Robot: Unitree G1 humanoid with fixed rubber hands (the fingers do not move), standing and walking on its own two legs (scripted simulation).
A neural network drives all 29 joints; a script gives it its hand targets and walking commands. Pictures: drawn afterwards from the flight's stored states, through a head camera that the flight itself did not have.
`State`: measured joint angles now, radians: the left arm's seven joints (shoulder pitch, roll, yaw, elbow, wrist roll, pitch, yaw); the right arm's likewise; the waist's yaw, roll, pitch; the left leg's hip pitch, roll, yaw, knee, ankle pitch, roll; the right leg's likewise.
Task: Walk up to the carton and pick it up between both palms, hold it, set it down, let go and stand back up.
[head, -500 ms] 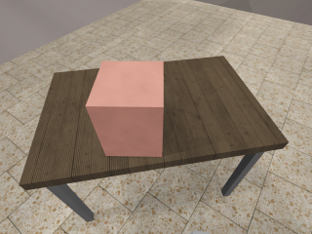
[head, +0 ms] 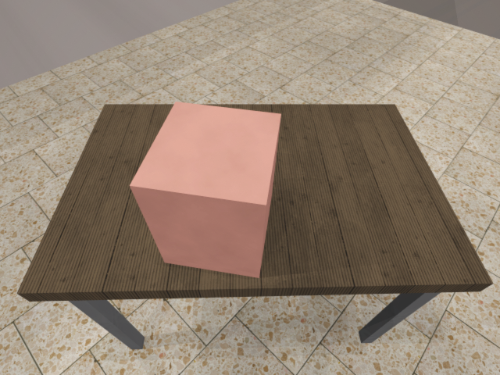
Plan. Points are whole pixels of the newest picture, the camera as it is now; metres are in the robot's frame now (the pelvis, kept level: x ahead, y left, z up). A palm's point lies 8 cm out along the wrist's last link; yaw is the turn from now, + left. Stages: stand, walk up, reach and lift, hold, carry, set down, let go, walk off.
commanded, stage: walk up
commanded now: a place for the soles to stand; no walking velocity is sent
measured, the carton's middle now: (219, 193) +0.44 +0.08 +0.01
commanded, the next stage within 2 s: none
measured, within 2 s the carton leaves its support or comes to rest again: neither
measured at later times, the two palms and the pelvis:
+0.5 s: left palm out of the picture +0.07 +0.26 -0.11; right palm out of the picture +0.13 -0.24 -0.10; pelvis +0.01 +0.00 +0.00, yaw +5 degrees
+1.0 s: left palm out of the picture -0.06 +0.36 -0.12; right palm out of the picture +0.14 -0.16 -0.12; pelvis -0.02 +0.07 -0.01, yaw +9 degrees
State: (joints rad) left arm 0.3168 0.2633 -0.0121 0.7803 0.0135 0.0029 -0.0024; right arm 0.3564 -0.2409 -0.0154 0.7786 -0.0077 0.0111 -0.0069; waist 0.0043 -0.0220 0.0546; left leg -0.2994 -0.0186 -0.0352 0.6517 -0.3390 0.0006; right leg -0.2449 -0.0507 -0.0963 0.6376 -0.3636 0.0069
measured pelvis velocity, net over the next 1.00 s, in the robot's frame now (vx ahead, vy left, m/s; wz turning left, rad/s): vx -0.02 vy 0.07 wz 0.15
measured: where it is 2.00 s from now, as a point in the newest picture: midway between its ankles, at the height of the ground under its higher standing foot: outside the picture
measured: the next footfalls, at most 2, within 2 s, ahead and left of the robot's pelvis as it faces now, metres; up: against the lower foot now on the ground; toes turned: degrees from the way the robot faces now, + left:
left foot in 1.00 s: +0.07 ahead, +0.25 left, +0.00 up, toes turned +11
right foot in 1.38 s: +0.01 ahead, +0.00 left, +0.00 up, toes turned +0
